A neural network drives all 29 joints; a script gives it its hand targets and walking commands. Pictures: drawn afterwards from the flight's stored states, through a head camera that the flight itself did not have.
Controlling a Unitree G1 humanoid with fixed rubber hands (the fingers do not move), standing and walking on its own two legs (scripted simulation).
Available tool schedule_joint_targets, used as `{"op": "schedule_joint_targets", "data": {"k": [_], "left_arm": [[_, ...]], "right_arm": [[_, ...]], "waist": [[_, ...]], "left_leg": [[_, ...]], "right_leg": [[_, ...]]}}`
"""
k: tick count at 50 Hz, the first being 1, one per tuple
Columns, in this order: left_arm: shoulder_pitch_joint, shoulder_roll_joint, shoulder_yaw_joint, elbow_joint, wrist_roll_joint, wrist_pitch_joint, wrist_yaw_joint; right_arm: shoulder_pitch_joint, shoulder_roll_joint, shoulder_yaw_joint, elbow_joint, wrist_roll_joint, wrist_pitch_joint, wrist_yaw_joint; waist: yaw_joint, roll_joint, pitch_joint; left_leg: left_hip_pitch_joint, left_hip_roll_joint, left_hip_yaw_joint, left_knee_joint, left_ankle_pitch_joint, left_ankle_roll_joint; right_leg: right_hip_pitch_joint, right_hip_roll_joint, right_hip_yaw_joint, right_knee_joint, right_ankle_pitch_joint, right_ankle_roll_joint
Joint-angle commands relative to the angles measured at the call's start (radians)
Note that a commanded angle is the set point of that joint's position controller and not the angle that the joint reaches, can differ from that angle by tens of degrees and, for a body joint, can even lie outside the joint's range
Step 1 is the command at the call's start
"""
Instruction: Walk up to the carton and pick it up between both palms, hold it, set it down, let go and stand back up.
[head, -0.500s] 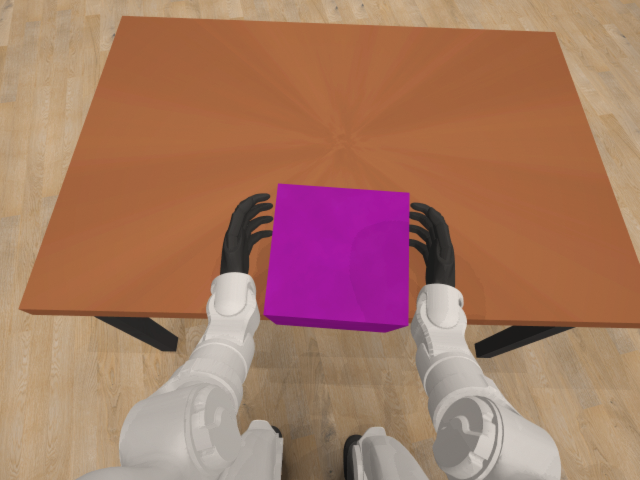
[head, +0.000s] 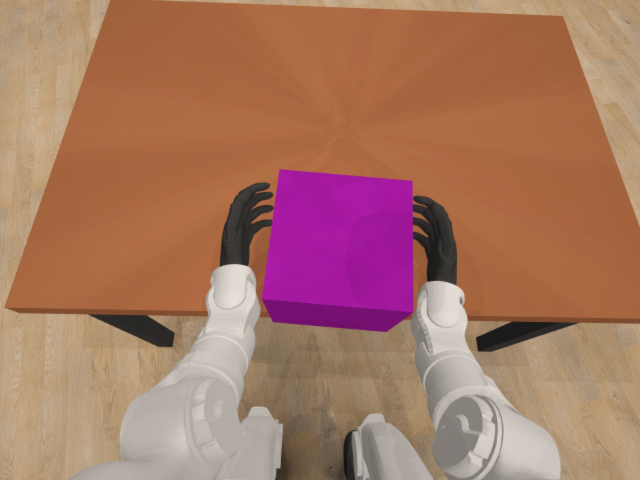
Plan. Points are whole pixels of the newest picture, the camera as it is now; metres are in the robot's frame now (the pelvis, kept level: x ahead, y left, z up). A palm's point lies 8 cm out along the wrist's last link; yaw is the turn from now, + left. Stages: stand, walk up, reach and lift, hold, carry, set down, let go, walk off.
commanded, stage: set down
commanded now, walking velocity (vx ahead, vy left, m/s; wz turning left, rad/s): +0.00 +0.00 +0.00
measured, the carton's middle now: (337, 257) +0.39 -0.01 -0.06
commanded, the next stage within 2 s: none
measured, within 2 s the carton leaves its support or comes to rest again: neither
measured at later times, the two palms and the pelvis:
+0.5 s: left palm (238, 252) +0.39 +0.12 -0.04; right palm (435, 268) +0.37 -0.14 -0.04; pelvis +0.00 +0.00 -0.01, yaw +0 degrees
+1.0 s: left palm (222, 261) +0.38 +0.14 -0.04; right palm (444, 278) +0.36 -0.15 -0.04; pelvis -0.02 +0.01 -0.02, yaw -1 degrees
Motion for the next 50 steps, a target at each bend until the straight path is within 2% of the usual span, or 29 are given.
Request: {"op": "schedule_joint_targets", "data": {"k": [1, 2, 3, 5, 9, 11, 12, 14, 16, 18, 20, 21, 23, 24, 26, 28, 30, 33, 35, 36, 37, 38, 40, 42, 44, 46, 47, 48, 50], "left_arm": [[-0.420, -0.398, -0.149, 0.039, 0.206, -0.001, -0.090], [-0.426, -0.402, -0.158, 0.029, 0.202, -0.003, -0.087], [-0.409, -0.381, -0.136, 0.056, 0.208, 0.000, -0.095], [-0.409, -0.367, -0.130, 0.059, 0.209, 0.002, -0.098], [-0.417, -0.364, -0.130, 0.039, 0.208, 0.009, -0.098], [-0.400, -0.318, -0.124, 0.049, 0.202, 0.006, -0.087], [-0.390, -0.331, -0.114, 0.050, 0.201, 0.008, -0.088], [-0.384, -0.261, -0.112, 0.048, 0.190, 0.011, -0.076], [-0.339, -0.084, -0.081, 0.046, 0.158, 0.009, -0.036], [-0.365, -0.026, -0.050, 0.029, 0.126, 0.017, -0.015], [-0.340, 0.021, -0.062, 0.011, 0.084, 0.027, 0.005], [-0.356, 0.033, -0.068, 0.005, 0.059, 0.026, 0.014], [-0.368, 0.061, -0.109, -0.033, 0.018, 0.017, 0.023], [-0.372, 0.063, -0.119, -0.026, -0.001, 0.013, 0.026], [-0.357, 0.094, -0.149, -0.015, -0.035, 0.002, 0.028], [-0.374, 0.213, -0.151, 0.023, -0.084, -0.010, 0.038], [-0.399, 0.184, -0.183, 0.032, -0.128, -0.019, 0.035], [-0.454, 0.258, -0.232, 0.060, -0.212, -0.027, 0.048], [-0.485, 0.270, -0.262, 0.068, -0.256, -0.028, 0.052], [-0.490, 0.288, -0.261, 0.072, -0.274, -0.030, 0.054], [-0.497, 0.286, -0.276, 0.087, -0.284, -0.024, 0.055], [-0.515, 0.288, -0.294, 0.085, -0.306, -0.026, 0.056], [-0.526, 0.300, -0.318, 0.080, -0.336, -0.026, 0.057], [-0.538, 0.310, -0.336, 0.096, -0.350, -0.028, 0.055], [-0.462, 0.311, -0.321, 0.065, -0.333, -0.021, 0.049], [-0.430, 0.303, -0.332, 0.058, -0.338, -0.022, 0.041], [-0.369, 0.301, -0.338, 0.030, -0.338, -0.018, 0.032], [-0.371, 0.298, -0.338, 0.030, -0.339, -0.018, 0.027], [-0.297, 0.310, -0.319, 0.019, -0.322, -0.014, 0.014]], "right_arm": [[-0.398, 0.651, 0.305, 0.202, -0.152, -0.016, 0.151], [-0.402, 0.646, 0.297, 0.211, -0.154, -0.017, 0.151], [-0.386, 0.646, 0.311, 0.210, -0.151, -0.013, 0.151], [-0.389, 0.636, 0.306, 0.204, -0.150, -0.010, 0.147], [-0.386, 0.629, 0.311, 0.213, -0.139, -0.005, 0.150], [-0.370, 0.568, 0.309, 0.223, -0.134, -0.005, 0.143], [-0.368, 0.594, 0.322, 0.210, -0.131, -0.003, 0.140], [-0.357, 0.504, 0.309, 0.215, -0.108, -0.003, 0.128], [-0.320, 0.314, 0.294, 0.218, -0.058, -0.005, 0.098], [-0.331, 0.275, 0.298, 0.213, 0.004, 0.010, 0.069], [-0.325, 0.224, 0.313, 0.228, 0.066, 0.016, 0.043], [-0.344, 0.209, 0.331, 0.207, 0.088, 0.015, 0.034], [-0.373, 0.145, 0.338, 0.202, 0.135, 0.003, 0.026], [-0.388, 0.138, 0.369, 0.192, 0.152, -0.001, 0.028], [-0.383, 0.077, 0.399, 0.199, 0.194, -0.014, 0.024], [-0.392, -0.064, 0.421, 0.204, 0.252, -0.032, 0.013], [-0.431, -0.055, 0.467, 0.225, 0.302, -0.045, 0.011], [-0.470, -0.202, 0.467, 0.253, 0.384, -0.055, 0.007], [-0.487, -0.237, 0.474, 0.259, 0.414, -0.056, 0.004], [-0.506, -0.260, 0.483, 0.249, 0.436, -0.055, 0.007], [-0.516, -0.277, 0.478, 0.263, 0.455, -0.055, 0.008], [-0.521, -0.283, 0.475, 0.266, 0.459, -0.048, 0.009], [-0.535, -0.307, 0.476, 0.253, 0.477, -0.045, 0.013], [-0.542, -0.306, 0.484, 0.256, 0.483, -0.035, 0.016], [-0.481, -0.315, 0.514, 0.226, 0.503, -0.047, 0.019], [-0.461, -0.314, 0.534, 0.238, 0.520, -0.047, 0.019], [-0.411, -0.309, 0.557, 0.201, 0.538, -0.061, 0.017], [-0.413, -0.306, 0.561, 0.211, 0.542, -0.062, 0.015], [-0.346, -0.299, 0.603, 0.194, 0.569, -0.079, 0.012]], "waist": [[0.017, 0.039, -0.546], [0.006, 0.046, -0.561], [0.024, 0.019, -0.528], [0.015, 0.015, -0.529], [0.021, 0.041, -0.527], [0.018, 0.042, -0.537], [0.025, 0.023, -0.527], [0.023, 0.046, -0.540], [0.029, 0.050, -0.570], [0.027, 0.031, -0.569], [0.027, 0.052, -0.610], [0.027, 0.026, -0.635], [0.015, 0.063, -0.708], [0.025, 0.060, -0.748], [0.022, 0.068, -0.790], [0.023, 0.058, -0.839], [0.024, 0.049, -0.817], [0.009, 0.077, -0.835], [-0.011, 0.081, -0.828], [0.001, 0.067, -0.822], [0.001, 0.090, -0.798], [-0.011, 0.080, -0.795], [-0.012, 0.097, -0.822], [-0.023, 0.091, -0.828], [-0.005, 0.089, -0.822], [-0.007, 0.093, -0.815], [-0.001, 0.090, -0.829], [-0.008, 0.079, -0.820], [0.009, 0.064, -0.817]], "left_leg": [[0.197, -0.024, 0.094, -0.028, 0.247, 0.037], [0.219, -0.023, 0.088, -0.031, 0.249, 0.032], [0.179, -0.030, 0.102, -0.026, 0.221, 0.042], [0.172, -0.030, 0.100, -0.026, 0.211, 0.047], [0.186, -0.030, 0.096, -0.020, 0.224, 0.042], [0.193, -0.032, 0.094, -0.018, 0.225, 0.038], [0.182, -0.029, 0.097, -0.013, 0.224, 0.046], [0.182, -0.028, 0.095, -0.011, 0.227, 0.039], [0.201, -0.024, 0.092, -0.017, 0.231, 0.035], [0.169, -0.026, 0.084, -0.023, 0.193, 0.050], [0.170, -0.030, 0.082, -0.016, 0.209, 0.050], [0.159, -0.030, 0.080, -0.010, 0.206, 0.051], [0.184, -0.030, 0.074, 0.011, 0.270, 0.035], [0.206, -0.027, 0.069, 0.020, 0.320, 0.029], [0.230, -0.025, 0.068, 0.032, 0.381, 0.015], [0.224, -0.031, 0.073, 0.039, 0.389, 0.002], [0.223, -0.024, 0.066, 0.042, 0.376, -0.001], [0.284, -0.017, 0.066, 0.066, 0.407, -0.025], [0.298, -0.015, 0.063, 0.062, 0.380, -0.026], [0.303, -0.011, 0.066, 0.063, 0.376, -0.028], [0.325, -0.008, 0.060, 0.057, 0.381, -0.031], [0.323, -0.007, 0.061, 0.064, 0.357, -0.030], [0.369, -0.006, 0.070, 0.058, 0.374, -0.034], [0.354, -0.007, 0.069, 0.059, 0.348, -0.029], [0.390, -0.008, 0.070, 0.052, 0.386, -0.034], [0.402, -0.007, 0.063, 0.040, 0.406, -0.036], [0.425, -0.009, 0.064, 0.041, 0.442, -0.036], [0.426, -0.012, 0.064, 0.041, 0.418, -0.032], [0.425, -0.015, 0.066, 0.036, 0.447, -0.030]], "right_leg": [[0.273, -0.043, -0.014, -0.083, 0.386, -0.008], [0.255, -0.039, -0.023, -0.089, 0.368, -0.011], [0.277, -0.046, -0.012, -0.086, 0.368, -0.008], [0.280, -0.047, -0.004, -0.075, 0.389, -0.002], [0.251, -0.046, -0.008, -0.079, 0.353, -0.013], [0.254, -0.044, -0.007, -0.074, 0.360, -0.014], [0.260, -0.044, -0.004, -0.071, 0.369, -0.010], [0.254, -0.047, 0.007, -0.074, 0.354, -0.015], [0.260, -0.040, 0.006, -0.076, 0.355, -0.018], [0.274, -0.047, 0.025, -0.090, 0.326, -0.017], [0.284, -0.041, 0.036, -0.084, 0.357, -0.015], [0.296, -0.039, 0.044, -0.084, 0.370, -0.009], [0.285, -0.038, 0.037, -0.063, 0.409, -0.010], [0.287, -0.033, 0.034, -0.052, 0.448, -0.011], [0.295, -0.029, 0.031, -0.038, 0.496, -0.008], [0.330, -0.024, 0.041, -0.020, 0.550, 0.001], [0.302, -0.029, 0.030, -0.015, 0.530, 0.002], [0.202, -0.015, 0.011, -0.019, 0.421, -0.015], [0.150, -0.011, -0.003, -0.025, 0.355, -0.022], [0.145, -0.010, -0.005, -0.026, 0.336, -0.018], [0.087, -0.012, -0.015, -0.031, 0.299, -0.020], [0.067, -0.013, -0.015, -0.037, 0.242, -0.024], [0.020, -0.012, -0.031, -0.048, 0.232, -0.027], [0.007, -0.020, -0.023, -0.047, 0.217, -0.026], [0.052, -0.018, -0.016, -0.053, 0.267, -0.018], [0.058, -0.018, -0.027, -0.057, 0.291, -0.011], [0.093, -0.015, -0.027, -0.059, 0.348, -0.009], [0.087, -0.015, -0.028, -0.067, 0.332, -0.006], [0.158, -0.017, -0.020, -0.069, 0.405, 0.002]]}}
